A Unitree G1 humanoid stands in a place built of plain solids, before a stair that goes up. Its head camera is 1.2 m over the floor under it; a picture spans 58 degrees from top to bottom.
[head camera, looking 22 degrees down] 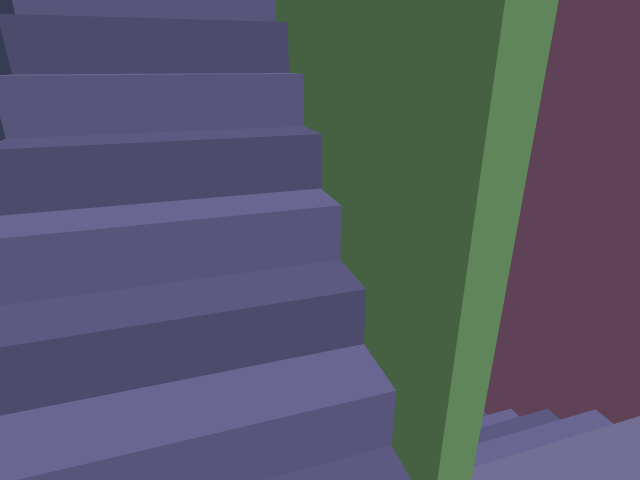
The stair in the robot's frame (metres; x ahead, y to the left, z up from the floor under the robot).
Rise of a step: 0.19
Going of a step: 0.22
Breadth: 1.02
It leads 18 degrees to the left of straight ahead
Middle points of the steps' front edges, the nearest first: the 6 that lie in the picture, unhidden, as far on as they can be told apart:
0.77 0.28 0.39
0.98 0.35 0.59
1.19 0.42 0.78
1.39 0.48 0.98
1.60 0.55 1.17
1.81 0.62 1.37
